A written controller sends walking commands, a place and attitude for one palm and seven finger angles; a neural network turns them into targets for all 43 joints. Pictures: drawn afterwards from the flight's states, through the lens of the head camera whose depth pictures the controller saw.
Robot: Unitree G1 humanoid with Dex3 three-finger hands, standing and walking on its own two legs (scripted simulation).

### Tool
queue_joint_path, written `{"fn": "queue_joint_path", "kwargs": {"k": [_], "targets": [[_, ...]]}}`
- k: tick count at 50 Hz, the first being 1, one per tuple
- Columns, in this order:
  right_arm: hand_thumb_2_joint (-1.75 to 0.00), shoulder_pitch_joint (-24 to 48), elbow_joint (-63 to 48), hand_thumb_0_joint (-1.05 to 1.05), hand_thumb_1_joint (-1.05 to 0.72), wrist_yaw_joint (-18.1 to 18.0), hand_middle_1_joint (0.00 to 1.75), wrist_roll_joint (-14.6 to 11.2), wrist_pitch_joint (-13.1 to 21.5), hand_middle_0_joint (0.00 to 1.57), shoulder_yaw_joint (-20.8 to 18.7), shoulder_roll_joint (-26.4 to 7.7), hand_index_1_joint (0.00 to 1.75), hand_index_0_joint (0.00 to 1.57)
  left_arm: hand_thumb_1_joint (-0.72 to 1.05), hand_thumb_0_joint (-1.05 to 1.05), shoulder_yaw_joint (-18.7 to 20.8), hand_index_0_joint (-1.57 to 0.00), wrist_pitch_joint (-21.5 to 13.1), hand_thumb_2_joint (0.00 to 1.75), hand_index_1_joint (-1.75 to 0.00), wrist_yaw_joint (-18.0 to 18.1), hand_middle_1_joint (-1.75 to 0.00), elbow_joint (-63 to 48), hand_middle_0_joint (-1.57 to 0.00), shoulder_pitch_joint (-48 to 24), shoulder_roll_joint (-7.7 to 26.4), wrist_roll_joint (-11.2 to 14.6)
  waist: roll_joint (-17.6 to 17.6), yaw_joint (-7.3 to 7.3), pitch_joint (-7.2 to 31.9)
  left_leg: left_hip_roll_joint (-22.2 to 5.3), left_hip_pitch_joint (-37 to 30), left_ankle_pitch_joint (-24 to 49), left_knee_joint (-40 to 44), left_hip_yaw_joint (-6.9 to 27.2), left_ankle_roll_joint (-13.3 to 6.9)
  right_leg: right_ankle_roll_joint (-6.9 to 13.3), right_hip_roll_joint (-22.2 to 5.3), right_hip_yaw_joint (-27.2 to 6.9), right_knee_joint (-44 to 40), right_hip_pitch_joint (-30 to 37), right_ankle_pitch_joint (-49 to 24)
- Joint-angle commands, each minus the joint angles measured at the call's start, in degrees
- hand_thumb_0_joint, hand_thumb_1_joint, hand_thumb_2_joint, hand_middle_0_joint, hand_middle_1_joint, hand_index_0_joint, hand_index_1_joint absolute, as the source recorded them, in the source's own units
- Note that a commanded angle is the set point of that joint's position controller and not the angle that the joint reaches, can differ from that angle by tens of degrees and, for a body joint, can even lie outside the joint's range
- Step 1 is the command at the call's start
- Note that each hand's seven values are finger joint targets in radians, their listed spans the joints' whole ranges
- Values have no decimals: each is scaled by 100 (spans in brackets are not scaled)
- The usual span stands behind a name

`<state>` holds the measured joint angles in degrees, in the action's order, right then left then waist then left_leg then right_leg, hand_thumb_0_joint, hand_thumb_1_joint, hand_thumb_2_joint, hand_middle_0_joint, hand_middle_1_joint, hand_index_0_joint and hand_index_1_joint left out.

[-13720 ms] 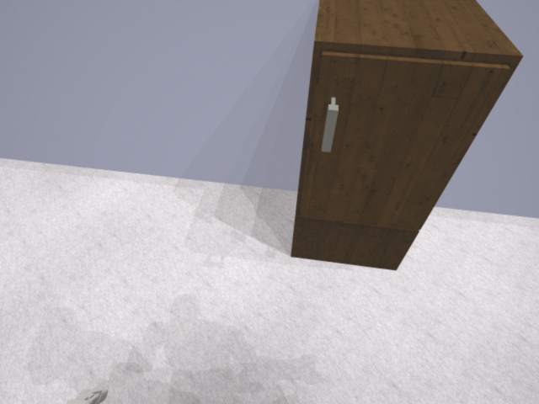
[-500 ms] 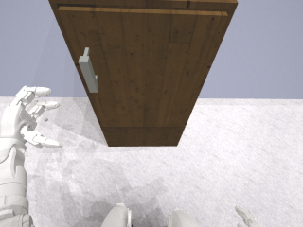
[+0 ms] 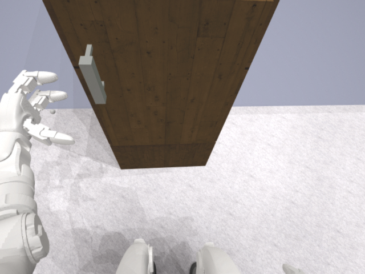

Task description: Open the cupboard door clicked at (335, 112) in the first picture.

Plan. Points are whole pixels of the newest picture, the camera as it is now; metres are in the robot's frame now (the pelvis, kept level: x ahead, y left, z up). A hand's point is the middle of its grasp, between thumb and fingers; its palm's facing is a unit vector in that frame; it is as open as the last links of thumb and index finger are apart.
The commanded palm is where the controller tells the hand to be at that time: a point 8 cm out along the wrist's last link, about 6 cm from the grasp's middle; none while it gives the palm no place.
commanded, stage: move the hooked fingers beside the handle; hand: left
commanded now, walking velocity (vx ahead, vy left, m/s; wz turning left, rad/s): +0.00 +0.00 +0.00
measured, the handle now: (95, 75) +0.55 +0.20 +0.05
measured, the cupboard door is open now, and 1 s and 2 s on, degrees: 0 0 0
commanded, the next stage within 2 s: slide the fingers in behind the handle in 1.32 s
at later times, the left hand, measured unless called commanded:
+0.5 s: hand (59, 89) +0.49 +0.27 +0.07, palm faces +0.06 -1.00 -0.02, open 14.0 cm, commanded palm +0.47 +0.31 +0.06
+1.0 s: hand (57, 90) +0.49 +0.27 +0.06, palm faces +0.04 -1.00 -0.01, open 14.0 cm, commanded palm +0.47 +0.31 +0.06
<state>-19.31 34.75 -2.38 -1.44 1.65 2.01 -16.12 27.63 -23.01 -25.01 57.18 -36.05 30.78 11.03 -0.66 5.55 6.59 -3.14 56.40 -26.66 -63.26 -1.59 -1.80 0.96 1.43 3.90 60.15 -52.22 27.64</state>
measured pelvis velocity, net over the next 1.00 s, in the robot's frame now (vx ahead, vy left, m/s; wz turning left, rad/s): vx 0.00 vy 0.01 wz -0.02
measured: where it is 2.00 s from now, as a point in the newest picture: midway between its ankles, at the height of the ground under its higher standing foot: outside the picture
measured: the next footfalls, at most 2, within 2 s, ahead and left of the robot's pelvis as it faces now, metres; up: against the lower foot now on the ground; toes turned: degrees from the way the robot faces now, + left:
none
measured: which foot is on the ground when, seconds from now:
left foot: down 0.00-1.00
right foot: down 0.00-1.00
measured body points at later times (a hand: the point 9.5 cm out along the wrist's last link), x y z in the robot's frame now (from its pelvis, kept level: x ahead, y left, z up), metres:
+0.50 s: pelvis +0.00 +0.00 -0.01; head +0.14 +0.03 +0.42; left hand +0.48 +0.32 +0.07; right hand +0.02 -0.28 -0.11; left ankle +0.03 +0.10 -0.66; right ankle +0.01 -0.12 -0.66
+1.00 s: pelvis +0.00 +0.01 -0.01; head +0.15 +0.04 +0.42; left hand +0.48 +0.33 +0.06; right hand +0.02 -0.26 -0.11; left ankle +0.03 +0.10 -0.66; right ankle +0.01 -0.12 -0.66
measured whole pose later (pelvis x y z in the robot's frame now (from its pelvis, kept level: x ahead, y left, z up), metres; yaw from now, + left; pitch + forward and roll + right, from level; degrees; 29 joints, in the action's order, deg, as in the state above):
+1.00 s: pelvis +0.00 +0.01 -0.01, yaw -1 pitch +24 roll -5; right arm -21.1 35.6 -1.4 -0.5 -3.9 2.9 -15.9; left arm 29.0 -22.0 -24.4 64.4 -47.3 37.4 7.9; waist -1.1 8.7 6.3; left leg -3.9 62.5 -27.7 -66.0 -0.6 -2.3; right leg 0.5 2.3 4.6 60.8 -57.2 27.5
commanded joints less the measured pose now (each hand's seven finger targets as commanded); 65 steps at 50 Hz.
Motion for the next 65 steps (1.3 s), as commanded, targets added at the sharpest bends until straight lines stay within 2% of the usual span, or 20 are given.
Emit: {"fn": "queue_joint_path", "kwargs": {"k": [1,6,10,13,20,23,26,30,32,35,37,40,43,46,48,52,54,59,62,65], "targets": [[-90,-677,-349,0,-90,-72,30,34,62,20,-382,-1047,30,20,-50,0,67,-30,-357,30,-120,-31,-120,-853,-30,-2395,1660,59,-820,45,2316,99,-2184,1869,728,521,44,62,148,-183,-647,377,-1435],[-90,-769,-331,0,-90,-67,30,54,-43,20,-391,-1079,30,20,-50,0,211,-30,-387,30,-120,38,-120,-811,-30,-2583,1892,31,-797,59,2666,94,-2278,2073,650,527,34,51,160,-197,-614,452,-1594],[-90,-841,-304,0,-90,-54,30,74,-129,20,-365,-1095,30,20,-50,0,359,-30,-393,30,-120,104,-120,-620,-30,-2817,2180,-62,-730,78,2598,98,-2013,1972,592,497,3,39,173,-231,-598,528,-1604],[-90,-871,-307,0,-90,-34,30,79,-179,20,-364,-1078,30,20,-50,0,280,-30,-373,30,-120,115,-120,-511,-30,-2756,2087,-112,-888,87,2571,96,-2076,1988,602,485,18,40,178,-218,-620,450,-1580],[-90,-981,-246,0,-90,-79,30,93,-258,20,-308,-1152,30,20,-50,0,453,-30,-336,30,-120,65,-120,-150,-30,-3364,2640,-200,-810,252,2535,90,-1656,1811,445,474,-38,20,191,-308,-589,473,-1569],[-90,-1045,-229,0,-90,-55,30,113,-279,20,-297,-1142,30,20,-50,0,375,-30,-332,30,-120,39,-120,-127,-30,-3441,2582,-224,-934,284,2735,76,-1807,1989,380,496,-32,20,203,-285,-551,403,-1661],[-90,-1085,-183,0,-90,-69,30,105,-325,20,-268,-1176,30,20,-50,0,266,-30,-231,30,-120,-2,-120,124,-30,-3719,2606,-263,-930,449,2555,48,-1699,1900,326,539,-45,3,205,-257,-535,117,-1528],[-90,-1107,-278,0,-90,-62,30,112,-346,20,-245,-1200,30,20,-50,0,451,-30,-112,30,-120,-63,-120,293,-30,-3421,2858,-262,-868,337,2627,65,-1393,1855,265,464,-71,3,201,-303,-500,335,-1606],[-90,-1157,-299,0,-90,-50,30,128,-363,20,-271,-1205,30,20,-50,0,622,-30,-164,30,-120,-62,-120,-8,-30,-3443,3103,-307,-1017,265,2996,58,-1565,2135,237,491,-58,11,208,-289,-417,468,-1830],[-90,-1176,-312,0,-90,9,30,138,-389,20,-299,-1182,30,20,-50,0,611,-30,-253,30,-120,-86,-120,-266,-30,-3356,2943,-240,-1197,214,3214,34,-1943,2441,219,527,-19,26,241,-235,-377,341,-1941],[-90,-1148,-273,0,-90,16,30,118,-406,20,-303,-1171,30,20,-50,0,507,-30,-231,30,-120,-93,-120,-266,-30,-3423,2782,-199,-1127,316,2998,20,-1905,2284,241,529,-27,4,242,-226,-443,238,-1819],[-90,-1165,-264,0,-90,10,30,124,-422,20,-322,-1194,30,20,-50,0,613,-30,-240,30,-120,-81,-120,-464,-30,-3357,2874,-180,-1281,219,3157,22,-2143,2419,286,564,-2,35,255,-201,-440,228,-1830],[-90,-1147,-198,0,-90,12,30,118,-444,20,-320,-1181,30,20,-50,0,427,-30,-208,30,-120,-34,-120,-416,-30,-3407,2639,-195,-1257,311,2790,-5,-2251,2245,382,635,26,42,257,-128,-527,-47,-1546],[-90,-1127,-181,0,-90,18,30,131,-441,20,-342,-1140,30,20,-50,0,202,-30,-281,30,-120,17,-120,-712,-30,-3464,2266,-154,-1473,322,3024,-27,-2755,2568,416,716,82,59,260,-72,-535,-256,-1567],[-90,-1130,-160,0,-90,23,30,129,-461,20,-340,-1151,30,20,-50,0,231,-30,-229,30,-120,72,-120,-424,-30,-3259,2237,-154,-1131,320,2711,-27,-2571,2345,502,739,82,64,270,-35,-592,-201,-1431],[-90,-1095,-195,0,-90,14,30,131,-470,20,-322,-1132,30,20,-50,0,128,-30,-198,30,-120,157,-120,-336,-30,-3319,2139,-201,-1024,343,2525,10,-2371,2264,519,677,51,50,245,-64,-610,-108,-1490],[-90,-1106,-249,0,-90,17,30,158,-461,20,-342,-1153,30,20,-50,0,420,-30,-270,30,-120,221,-120,-408,-30,-3139,2428,-212,-1104,222,2726,17,-2442,2473,492,670,69,86,255,-71,-547,22,-1630],[-90,-1024,-341,0,-90,61,30,143,-461,20,-352,-1100,30,20,-50,0,430,-30,-431,30,-120,194,-120,-673,-30,-2907,2323,-133,-1220,115,2922,28,-2571,2857,459,600,96,84,268,-109,-514,281,-1949],[-90,-993,-317,0,-90,59,30,117,-492,20,-355,-1108,30,20,-50,0,321,-30,-327,30,-120,148,-120,-314,-30,-2747,2154,-125,-765,217,2512,29,-2223,2376,509,572,48,45,268,-98,-607,256,-1741],[-90,-940,-310,0,-90,11,30,105,-478,20,-322,-1129,30,20,-50,0,253,-30,-361,30,-120,97,-120,-413,-30,-3110,2219,-124,-983,235,2455,49,-2164,2090,545,588,45,62,238,-126,-600,167,-1546]]}}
